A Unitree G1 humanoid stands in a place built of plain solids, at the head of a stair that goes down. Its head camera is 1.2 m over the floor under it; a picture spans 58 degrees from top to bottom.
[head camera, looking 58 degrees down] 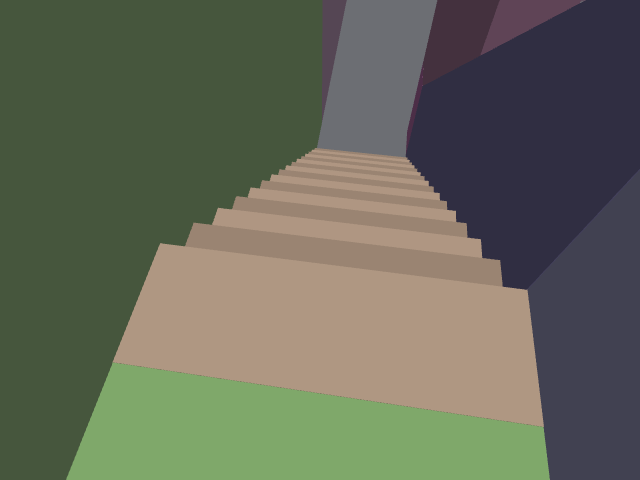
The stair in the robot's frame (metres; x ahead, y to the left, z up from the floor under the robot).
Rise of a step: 0.19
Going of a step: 0.21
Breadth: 1.36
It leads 8 degrees to the right of straight ahead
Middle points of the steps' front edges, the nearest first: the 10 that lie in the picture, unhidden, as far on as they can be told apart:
0.65 -0.06 0.00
0.86 -0.09 -0.19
1.07 -0.12 -0.37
1.28 -0.15 -0.56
1.49 -0.18 -0.75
1.70 -0.21 -0.93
1.91 -0.24 -1.12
2.12 -0.27 -1.31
2.32 -0.30 -1.49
2.53 -0.33 -1.68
